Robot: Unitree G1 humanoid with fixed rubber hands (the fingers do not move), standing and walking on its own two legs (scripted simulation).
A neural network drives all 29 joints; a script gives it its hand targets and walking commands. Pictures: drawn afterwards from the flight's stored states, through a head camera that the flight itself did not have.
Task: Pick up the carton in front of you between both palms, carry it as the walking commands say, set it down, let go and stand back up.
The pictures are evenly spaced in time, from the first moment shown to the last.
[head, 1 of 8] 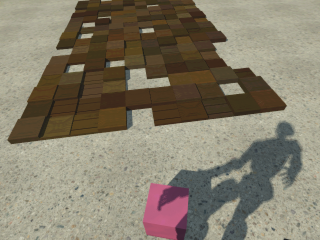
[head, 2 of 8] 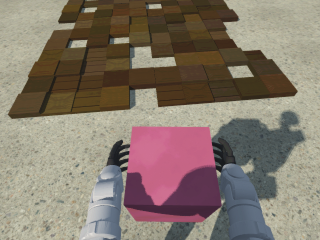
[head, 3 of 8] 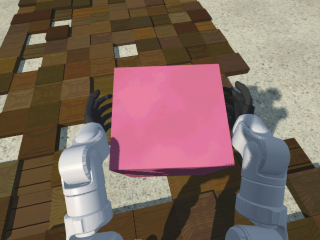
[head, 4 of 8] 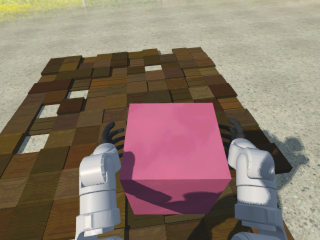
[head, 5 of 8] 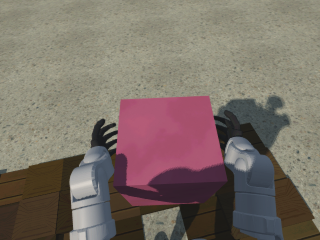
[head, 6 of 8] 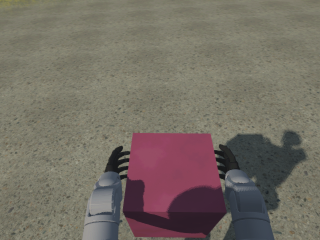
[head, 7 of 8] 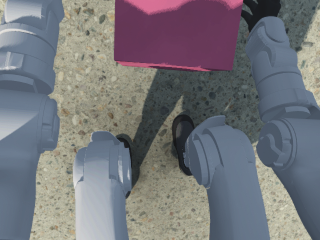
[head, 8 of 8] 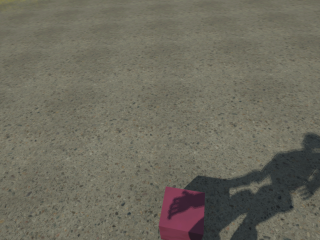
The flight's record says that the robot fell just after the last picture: no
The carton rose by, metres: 0.78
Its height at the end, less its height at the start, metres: +0.00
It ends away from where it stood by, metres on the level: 6.21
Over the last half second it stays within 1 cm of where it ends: yes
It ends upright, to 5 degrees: yes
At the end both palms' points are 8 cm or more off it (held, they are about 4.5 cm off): yes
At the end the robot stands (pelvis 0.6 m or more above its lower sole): yes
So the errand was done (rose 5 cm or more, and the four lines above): yes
